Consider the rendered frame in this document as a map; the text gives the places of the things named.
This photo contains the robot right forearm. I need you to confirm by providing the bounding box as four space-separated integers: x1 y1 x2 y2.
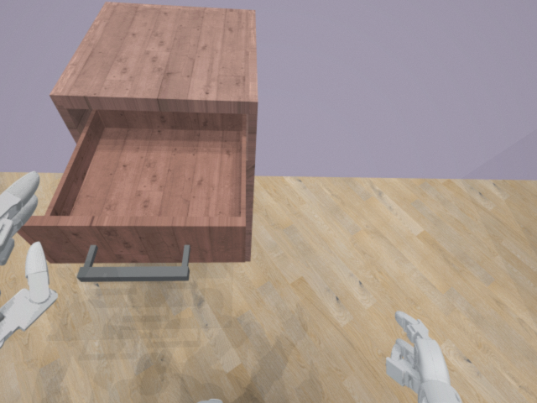
418 380 462 403

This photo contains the right robot hand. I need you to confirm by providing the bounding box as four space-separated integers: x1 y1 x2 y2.
386 311 451 394

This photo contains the drawer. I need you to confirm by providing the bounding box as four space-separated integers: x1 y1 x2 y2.
17 109 247 264

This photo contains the handle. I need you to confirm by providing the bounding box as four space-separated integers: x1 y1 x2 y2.
76 245 190 282

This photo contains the left robot hand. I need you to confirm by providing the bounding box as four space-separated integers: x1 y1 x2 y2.
0 171 58 348

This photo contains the cabinet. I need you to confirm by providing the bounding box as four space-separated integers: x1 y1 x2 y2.
50 2 258 262

